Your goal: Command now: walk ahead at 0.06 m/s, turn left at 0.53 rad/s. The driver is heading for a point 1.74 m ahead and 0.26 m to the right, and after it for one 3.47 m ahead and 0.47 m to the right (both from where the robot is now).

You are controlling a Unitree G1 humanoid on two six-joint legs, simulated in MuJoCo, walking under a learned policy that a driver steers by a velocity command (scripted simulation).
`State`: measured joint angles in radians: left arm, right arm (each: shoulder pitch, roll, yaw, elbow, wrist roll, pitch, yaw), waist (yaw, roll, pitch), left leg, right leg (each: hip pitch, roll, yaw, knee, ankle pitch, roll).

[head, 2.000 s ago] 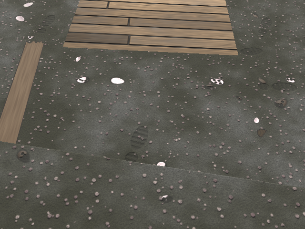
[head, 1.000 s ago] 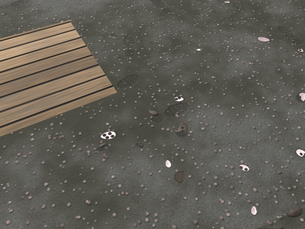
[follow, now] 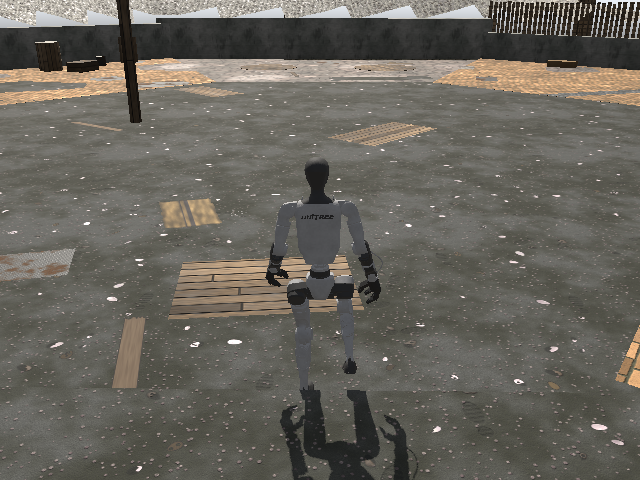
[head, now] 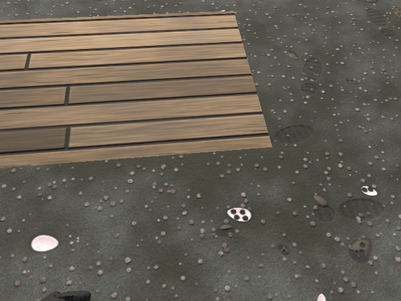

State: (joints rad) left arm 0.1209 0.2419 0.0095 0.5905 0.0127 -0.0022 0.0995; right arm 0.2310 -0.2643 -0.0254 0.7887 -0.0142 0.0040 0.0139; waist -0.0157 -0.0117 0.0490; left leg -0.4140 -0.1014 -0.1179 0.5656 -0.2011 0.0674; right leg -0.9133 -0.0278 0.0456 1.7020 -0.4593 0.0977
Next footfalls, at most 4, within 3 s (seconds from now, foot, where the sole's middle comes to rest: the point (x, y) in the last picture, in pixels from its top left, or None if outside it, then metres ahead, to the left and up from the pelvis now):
0.22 right None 0.18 -0.16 -0.77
1.02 right None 0.18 -0.18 -0.77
1.44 left None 0.27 0.04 -0.77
2.88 left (217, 242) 0.61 -0.06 -0.77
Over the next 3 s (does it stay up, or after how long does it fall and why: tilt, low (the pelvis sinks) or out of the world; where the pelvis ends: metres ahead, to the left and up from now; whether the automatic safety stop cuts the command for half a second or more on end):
stays up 0.50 -0.11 -0.01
